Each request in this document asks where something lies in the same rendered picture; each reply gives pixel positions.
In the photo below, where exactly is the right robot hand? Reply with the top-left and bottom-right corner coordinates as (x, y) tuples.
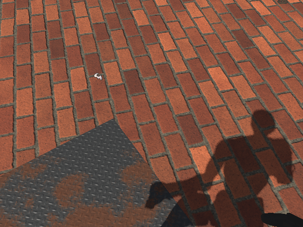
(260, 213), (303, 227)

